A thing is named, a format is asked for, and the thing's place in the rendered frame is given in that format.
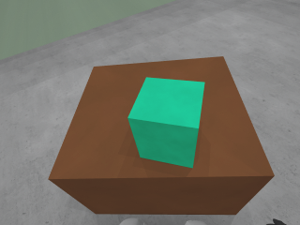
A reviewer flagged carton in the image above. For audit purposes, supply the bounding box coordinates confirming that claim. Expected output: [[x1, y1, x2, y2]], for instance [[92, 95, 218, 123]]
[[127, 77, 205, 168]]

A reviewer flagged pedestal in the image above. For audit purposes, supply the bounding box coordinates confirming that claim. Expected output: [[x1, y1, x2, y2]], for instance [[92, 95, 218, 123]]
[[48, 56, 275, 215]]

